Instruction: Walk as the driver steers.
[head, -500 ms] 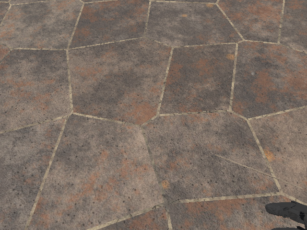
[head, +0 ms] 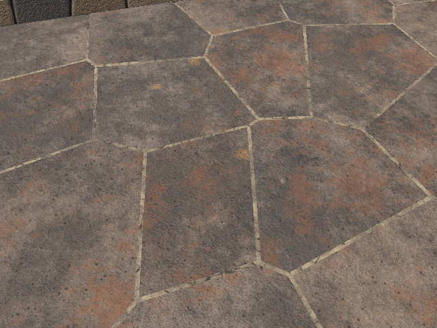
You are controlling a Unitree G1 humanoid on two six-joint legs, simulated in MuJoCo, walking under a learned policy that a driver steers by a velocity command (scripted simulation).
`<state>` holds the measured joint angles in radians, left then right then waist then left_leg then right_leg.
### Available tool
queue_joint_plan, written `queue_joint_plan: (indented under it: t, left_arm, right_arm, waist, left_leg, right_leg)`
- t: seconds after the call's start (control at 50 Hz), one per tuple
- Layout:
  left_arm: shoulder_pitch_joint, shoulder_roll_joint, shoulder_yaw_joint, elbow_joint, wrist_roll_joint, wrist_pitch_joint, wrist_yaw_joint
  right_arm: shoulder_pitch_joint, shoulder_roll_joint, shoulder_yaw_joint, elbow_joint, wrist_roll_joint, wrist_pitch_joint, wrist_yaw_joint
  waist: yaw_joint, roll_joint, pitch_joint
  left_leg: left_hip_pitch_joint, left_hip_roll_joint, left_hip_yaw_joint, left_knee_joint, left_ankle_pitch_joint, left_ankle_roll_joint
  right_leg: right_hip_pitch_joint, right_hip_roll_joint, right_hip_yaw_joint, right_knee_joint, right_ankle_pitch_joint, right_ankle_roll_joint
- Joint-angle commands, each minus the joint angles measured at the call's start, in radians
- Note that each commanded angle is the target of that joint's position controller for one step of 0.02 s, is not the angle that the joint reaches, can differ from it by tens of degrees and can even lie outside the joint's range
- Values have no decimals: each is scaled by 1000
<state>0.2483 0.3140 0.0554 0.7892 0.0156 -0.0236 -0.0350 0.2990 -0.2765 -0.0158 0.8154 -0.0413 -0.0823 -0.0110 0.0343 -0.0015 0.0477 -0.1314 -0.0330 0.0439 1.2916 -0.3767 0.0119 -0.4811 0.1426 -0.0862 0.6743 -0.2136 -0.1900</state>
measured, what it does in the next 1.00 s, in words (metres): walks ahead, turning right: left foot, then right foot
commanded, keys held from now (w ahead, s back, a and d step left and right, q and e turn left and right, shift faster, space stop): w+e+shift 0.02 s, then e+shift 0.36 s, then shift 0.38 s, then q+shift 0.24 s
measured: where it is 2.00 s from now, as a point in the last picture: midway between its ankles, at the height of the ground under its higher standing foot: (218, 277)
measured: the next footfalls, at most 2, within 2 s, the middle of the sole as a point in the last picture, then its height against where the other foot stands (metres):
left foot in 0.32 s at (214, 308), level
right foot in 0.74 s outside the picture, level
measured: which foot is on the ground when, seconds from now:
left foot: up 0.00-0.30, down 0.32-0.74, up 0.76-1.00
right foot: down 0.00-0.32, up 0.34-0.72, down 0.74-1.00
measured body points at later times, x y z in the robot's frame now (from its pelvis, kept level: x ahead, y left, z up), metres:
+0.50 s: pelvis +0.34 +0.02 +0.02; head +0.39 +0.01 +0.47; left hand +0.60 +0.23 -0.08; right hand +0.35 -0.27 -0.08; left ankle +0.48 +0.07 -0.71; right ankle +0.25 -0.04 -0.61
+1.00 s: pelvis +0.36 +0.01 +0.03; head +0.36 +0.00 +0.48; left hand +0.61 +0.15 -0.06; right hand +0.29 -0.26 -0.10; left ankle +0.37 +0.12 -0.67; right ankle +0.32 -0.08 -0.71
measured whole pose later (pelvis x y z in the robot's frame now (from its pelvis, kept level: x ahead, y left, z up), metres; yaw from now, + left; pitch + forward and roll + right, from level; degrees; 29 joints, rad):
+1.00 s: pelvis +0.36 +0.01 +0.03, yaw -25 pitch +0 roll +0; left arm 0.14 0.21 0.00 0.70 0.03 0.03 0.03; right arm 0.33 -0.27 -0.05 0.76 0.00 0.06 0.02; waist -0.04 0.02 0.02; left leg -0.35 0.00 0.03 0.86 -0.48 -0.02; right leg -0.25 0.00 -0.08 0.48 -0.24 -0.04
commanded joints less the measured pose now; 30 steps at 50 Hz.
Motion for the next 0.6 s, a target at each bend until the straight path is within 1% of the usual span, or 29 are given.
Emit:
queue_joint_plan:
  t: [0.02,0.04,0.06,0.08,0.1,0.12,0.14,0.16,0.18,0.22,0.24,0.26,0.28,0.3,0.32,0.34,0.36,0.38,0.4,0.42,0.44,0.46,0.48,0.52,0.56,0.6]
  left_arm:
    - [202,157,60,14,-4,3,20]
    - [167,149,53,8,-8,-8,27]
    - [138,131,42,3,-11,-19,32]
    - [131,134,39,-3,-16,-31,28]
    - [125,154,43,-9,-17,-40,23]
    - [124,170,48,-9,-17,-45,22]
    - [126,176,52,-7,-20,-42,24]
    - [138,171,56,-4,-25,-34,25]
    - [162,168,60,3,-29,-24,27]
    - [197,159,65,10,-28,-2,31]
    - [197,156,68,5,-26,6,35]
    - [176,160,71,-8,-22,8,40]
    - [135,171,77,-28,-14,5,46]
    - [76,182,80,-51,-14,-1,47]
    - [79,119,64,-78,-27,-6,46]
    - [191,20,41,-99,-34,3,60]
    - [331,77,41,-119,-38,10,65]
    - [260,133,50,-86,0,28,61]
    - [147,146,55,-103,16,41,47]
    - [101,128,54,-118,17,52,32]
    - [84,112,48,-126,18,69,19]
    - [84,85,40,-135,14,83,12]
    - [80,64,32,-142,10,88,11]
    - [73,47,20,-148,11,92,11]
    - [47,41,10,-159,12,97,9]
    - [10,32,-4,-171,7,102,7]
  right_arm:
    - [-110,-114,3,-189,-4,-63,10]
    - [-122,-111,8,-195,-19,-48,9]
    - [-104,-108,11,-195,-28,-22,10]
    - [-99,-106,14,-202,-27,0,9]
    - [-122,-99,18,-219,-23,12,10]
    - [-161,-85,23,-241,-18,17,12]
    - [-200,-71,29,-260,-11,19,14]
    - [-228,-61,34,-270,-4,19,15]
    - [-255,-51,39,-277,2,20,15]
    - [-294,-52,40,-286,16,21,10]
    - [-289,-61,38,-286,17,18,3]
    - [-253,-84,30,-277,14,12,-7]
    - [-191,-120,18,-259,15,5,-18]
    - [-60,-148,5,-220,17,-8,-29]
    - [82,-191,-8,-182,8,-22,-35]
    - [129,-224,-10,-199,-7,-18,-29]
    - [82,-231,-35,-211,5,-6,-25]
    - [-54,-148,-25,-259,17,5,-36]
    - [-99,-62,2,-262,19,16,-39]
    - [-95,-46,9,-244,10,24,-39]
    - [-83,-62,5,-226,13,28,-42]
    - [-54,-86,-5,-198,16,28,-35]
    - [-34,-101,-13,-180,11,24,-26]
    - [-35,-115,-22,-167,4,20,-15]
    - [-58,-118,-25,-165,4,26,-8]
    - [-85,-124,-30,-166,6,39,-1]
  waist:
    - [9,93,-76]
    - [-29,103,-10]
    - [-71,106,26]
    - [-87,96,34]
    - [-91,89,37]
    - [-86,68,35]
    - [-74,39,20]
    - [-51,11,-11]
    - [-22,-23,-42]
    - [26,-61,-78]
    - [31,-70,-88]
    - [13,-79,-104]
    - [-23,-85,-128]
    - [-103,-71,-170]
    - [-145,-5,-259]
    - [-83,164,-366]
    - [-21,276,-583]
    - [-22,130,-495]
    - [-36,79,-348]
    - [-32,68,-277]
    - [-31,89,-213]
    - [-22,111,-184]
    - [-14,113,-183]
    - [4,112,-201]
    - [15,127,-202]
    - [15,158,-191]
  left_leg:
    - [-652,74,-151,137,71,10]
    - [-601,94,-143,81,53,-11]
    - [-541,109,-128,27,42,-36]
    - [-484,119,-107,-56,20,-58]
    - [-431,110,-73,-153,32,-73]
    - [-401,89,-39,-243,89,-80]
    - [-375,66,-18,-341,167,-78]
    - [-335,39,-3,-440,260,-70]
    - [-300,8,10,-527,343,-61]
    - [-235,-46,15,-657,435,-50]
    - [-188,-66,-1,-712,454,-46]
    - [-123,-78,-34,-769,463,-40]
    - [-61,-75,-70,-814,477,-32]
    - [56,-38,-100,-900,582,-18]
    - [246,142,-211,-873,789,21]
    - [433,478,-440,-688,1414,85]
    - [494,626,-702,-736,1280,247]
    - [333,523,-626,-811,950,258]
    - [188,413,-466,-851,806,228]
    - [111,362,-383,-880,775,214]
    - [29,331,-313,-904,815,209]
    - [-38,312,-265,-923,848,206]
    - [-58,304,-237,-927,881,211]
    - [-86,311,-200,-935,893,223]
    - [-136,307,-158,-952,816,216]
    - [-203,280,-107,-971,663,193]
  right_leg:
    - [546,-339,756,-453,-173,-187]
    - [414,-297,664,-442,29,-167]
    - [306,-261,582,-441,248,-156]
    - [227,-233,508,-437,447,-146]
    - [161,-194,445,-431,624,-133]
    - [130,-153,397,-413,775,-113]
    - [125,-113,355,-381,855,-80]
    - [138,-75,325,-347,877,-33]
    - [161,-51,320,-316,864,12]
    - [202,-25,345,-255,792,76]
    - [211,-23,378,-215,749,98]
    - [221,-24,422,-153,713,120]
    - [242,-28,461,-61,675,139]
    - [244,-7,447,109,606,159]
    - [170,17,380,369,227,183]
    - [-17,100,240,682,-596,178]
    - [-74,31,235,845,-474,187]
    - [-88,-39,199,825,-315,193]
    - [-98,-55,174,772,-250,206]
    - [-104,-70,173,747,-243,222]
    - [-84,-86,178,701,-249,229]
    - [-48,-83,172,657,-250,230]
    - [-31,-77,168,614,-247,227]
    - [-2,-73,163,539,-231,216]
    - [43,-86,147,429,-188,204]
    - [133,-97,119,281,-153,193]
